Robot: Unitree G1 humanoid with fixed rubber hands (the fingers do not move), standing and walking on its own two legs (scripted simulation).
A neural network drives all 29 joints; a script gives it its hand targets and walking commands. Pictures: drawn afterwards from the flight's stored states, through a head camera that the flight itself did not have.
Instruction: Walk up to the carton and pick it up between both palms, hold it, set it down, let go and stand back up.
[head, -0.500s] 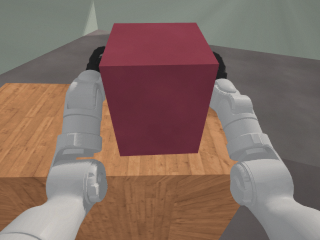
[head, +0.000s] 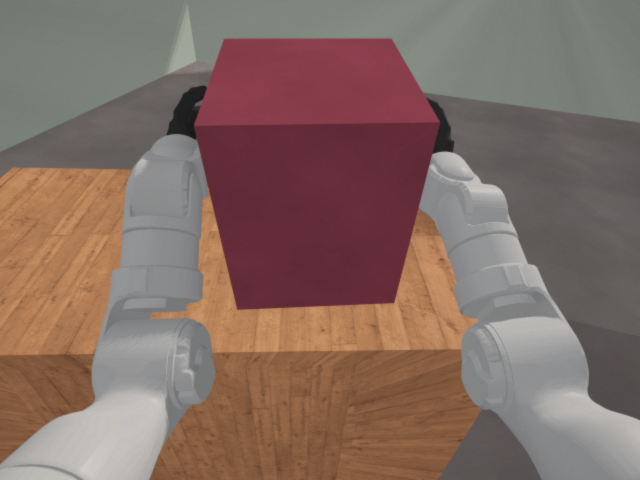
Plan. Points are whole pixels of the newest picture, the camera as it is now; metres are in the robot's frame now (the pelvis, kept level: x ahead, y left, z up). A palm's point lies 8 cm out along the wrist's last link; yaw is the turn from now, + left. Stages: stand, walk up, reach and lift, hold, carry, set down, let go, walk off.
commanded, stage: hold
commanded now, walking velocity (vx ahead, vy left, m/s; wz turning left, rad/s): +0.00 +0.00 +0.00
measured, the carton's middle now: (312, 176) +0.39 -0.01 +0.24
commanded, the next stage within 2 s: none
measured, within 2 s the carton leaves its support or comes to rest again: neither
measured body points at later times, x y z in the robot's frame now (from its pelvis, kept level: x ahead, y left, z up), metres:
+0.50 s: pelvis +0.00 +0.00 +0.00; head -0.07 +0.02 +0.44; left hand +0.41 +0.14 +0.27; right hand +0.39 -0.15 +0.26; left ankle +0.05 +0.11 -0.74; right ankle +0.04 -0.12 -0.74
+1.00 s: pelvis +0.00 +0.00 +0.00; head -0.07 +0.02 +0.44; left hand +0.40 +0.14 +0.28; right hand +0.39 -0.15 +0.27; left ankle +0.05 +0.11 -0.74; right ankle +0.04 -0.12 -0.74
